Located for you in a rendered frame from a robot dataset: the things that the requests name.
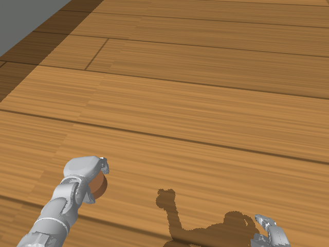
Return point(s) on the left robot arm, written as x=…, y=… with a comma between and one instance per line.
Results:
x=58, y=215

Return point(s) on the tin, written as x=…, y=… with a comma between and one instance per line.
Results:
x=98, y=185

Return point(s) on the right robot hand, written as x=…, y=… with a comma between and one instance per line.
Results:
x=276, y=236

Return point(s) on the left robot hand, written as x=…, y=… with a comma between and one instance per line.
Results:
x=87, y=167

